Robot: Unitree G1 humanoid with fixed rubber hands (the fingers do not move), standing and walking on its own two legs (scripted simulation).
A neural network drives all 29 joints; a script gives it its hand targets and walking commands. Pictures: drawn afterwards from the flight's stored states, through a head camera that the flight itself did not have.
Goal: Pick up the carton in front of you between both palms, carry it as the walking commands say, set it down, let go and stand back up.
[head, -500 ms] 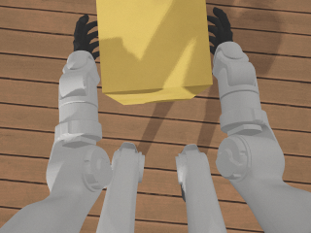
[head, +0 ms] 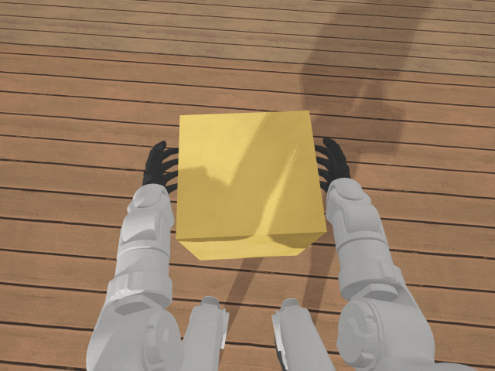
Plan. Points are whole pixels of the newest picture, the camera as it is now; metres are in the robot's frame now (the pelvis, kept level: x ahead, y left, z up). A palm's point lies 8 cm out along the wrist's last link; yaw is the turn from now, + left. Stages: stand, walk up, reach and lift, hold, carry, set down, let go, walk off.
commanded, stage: reach and lift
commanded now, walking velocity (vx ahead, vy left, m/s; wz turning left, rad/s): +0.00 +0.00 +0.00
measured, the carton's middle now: (247, 195) +0.43 +0.01 -0.11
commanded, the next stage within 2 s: hold in 1.68 s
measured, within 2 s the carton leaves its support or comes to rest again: neither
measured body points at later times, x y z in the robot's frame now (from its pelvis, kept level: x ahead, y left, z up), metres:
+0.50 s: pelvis +0.05 +0.00 +0.12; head +0.09 +0.00 +0.57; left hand +0.38 +0.16 +0.10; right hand +0.38 -0.14 +0.10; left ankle +0.07 +0.14 -0.60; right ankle +0.06 -0.13 -0.60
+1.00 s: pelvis +0.04 +0.00 +0.14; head +0.02 +0.00 +0.59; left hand +0.35 +0.16 +0.16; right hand +0.35 -0.15 +0.16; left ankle +0.07 +0.14 -0.60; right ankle +0.06 -0.13 -0.60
